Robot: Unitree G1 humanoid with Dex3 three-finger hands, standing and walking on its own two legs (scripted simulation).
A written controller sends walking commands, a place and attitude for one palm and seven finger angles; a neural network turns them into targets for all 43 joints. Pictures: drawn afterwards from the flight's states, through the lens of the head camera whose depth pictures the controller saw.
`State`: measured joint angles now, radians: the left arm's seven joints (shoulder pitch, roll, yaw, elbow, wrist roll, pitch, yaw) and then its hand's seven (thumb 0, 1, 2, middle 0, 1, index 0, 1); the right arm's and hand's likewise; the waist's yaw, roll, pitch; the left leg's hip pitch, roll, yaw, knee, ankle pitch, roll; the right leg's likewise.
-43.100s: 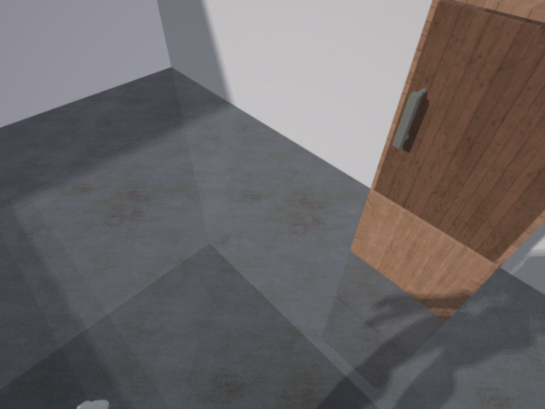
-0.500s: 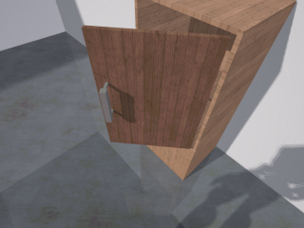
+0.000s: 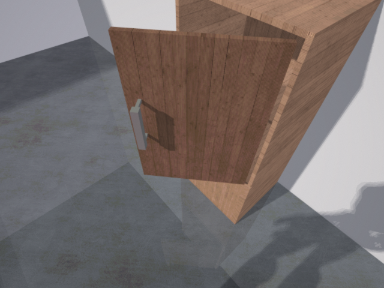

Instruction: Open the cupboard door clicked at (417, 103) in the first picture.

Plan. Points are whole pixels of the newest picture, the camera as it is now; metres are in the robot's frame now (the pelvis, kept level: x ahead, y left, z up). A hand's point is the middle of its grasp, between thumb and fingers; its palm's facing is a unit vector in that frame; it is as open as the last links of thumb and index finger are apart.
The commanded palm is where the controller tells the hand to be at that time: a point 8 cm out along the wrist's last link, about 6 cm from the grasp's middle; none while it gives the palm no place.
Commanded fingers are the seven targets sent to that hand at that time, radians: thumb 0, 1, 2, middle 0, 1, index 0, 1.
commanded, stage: raise the hand with hooked fingers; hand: left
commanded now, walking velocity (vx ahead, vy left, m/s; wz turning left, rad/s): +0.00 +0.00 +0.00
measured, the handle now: (141, 125) +0.55 +0.20 -0.03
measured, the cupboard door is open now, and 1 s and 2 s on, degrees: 42 42 42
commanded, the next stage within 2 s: none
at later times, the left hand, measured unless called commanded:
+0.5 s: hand (88, 277) +0.15 +0.22 -0.06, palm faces +0.02 -1.00 -0.03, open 9.4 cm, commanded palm +0.14 +0.28 -0.05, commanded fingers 0.00 0.22 0.61 -0.25 -0.74 -0.25 -0.74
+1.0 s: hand (69, 255) +0.18 +0.27 -0.04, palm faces -0.03 -1.00 -0.04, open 12.4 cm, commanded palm +0.16 +0.32 -0.03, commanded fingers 0.00 -0.36 0.36 -0.29 -1.11 -0.29 -1.11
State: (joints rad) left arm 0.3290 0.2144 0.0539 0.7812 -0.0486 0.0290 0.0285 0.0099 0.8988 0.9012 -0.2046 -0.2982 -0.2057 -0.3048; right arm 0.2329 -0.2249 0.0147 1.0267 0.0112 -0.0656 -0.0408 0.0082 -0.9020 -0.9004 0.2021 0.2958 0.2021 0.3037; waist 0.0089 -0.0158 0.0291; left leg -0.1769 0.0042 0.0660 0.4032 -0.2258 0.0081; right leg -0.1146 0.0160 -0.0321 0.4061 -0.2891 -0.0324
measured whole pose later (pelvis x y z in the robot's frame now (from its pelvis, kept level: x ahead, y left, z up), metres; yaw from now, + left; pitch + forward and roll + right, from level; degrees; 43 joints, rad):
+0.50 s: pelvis -0.06 -0.01 -0.10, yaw +2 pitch +14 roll -2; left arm 0.28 0.27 0.28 0.19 -0.34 -0.46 -0.45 0.01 0.44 0.71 -0.24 -0.59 -0.24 -0.60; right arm 0.19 -0.25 0.00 0.56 0.03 -0.25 -0.08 0.01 -0.90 -0.90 0.20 0.30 0.20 0.30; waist 0.03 0.00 -0.12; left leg -0.95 0.04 -0.03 1.20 -0.49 0.00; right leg -0.84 0.03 -0.12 1.17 -0.57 -0.06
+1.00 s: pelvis -0.06 +0.03 -0.08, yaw +1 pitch +14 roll -4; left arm 0.19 0.34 0.31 0.22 -0.34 -0.37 -0.45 0.00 -0.14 0.46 -0.28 -0.96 -0.28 -0.97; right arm 0.27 -0.27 0.02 0.56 0.03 -0.24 -0.07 0.02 -0.90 -0.90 0.20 0.30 0.20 0.30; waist -0.02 0.02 -0.12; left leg -0.90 0.02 0.01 1.10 -0.44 0.05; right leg -0.78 0.01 -0.09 1.04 -0.50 -0.01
